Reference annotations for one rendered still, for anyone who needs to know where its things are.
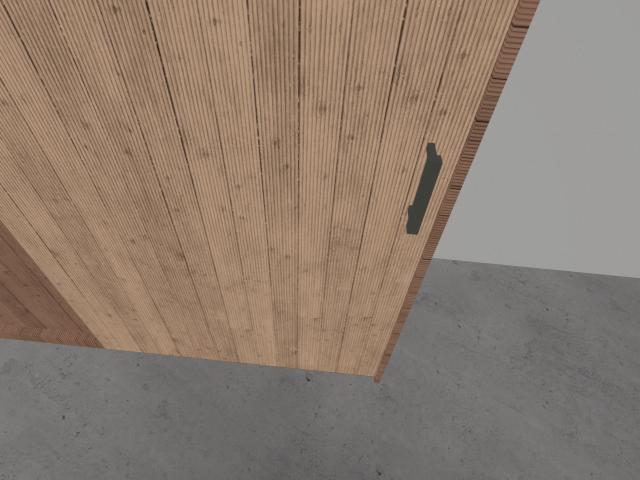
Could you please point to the wardrobe door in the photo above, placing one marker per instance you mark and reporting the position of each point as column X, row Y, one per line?
column 230, row 179
column 27, row 297

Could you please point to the handle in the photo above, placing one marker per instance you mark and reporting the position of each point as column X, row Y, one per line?
column 427, row 183

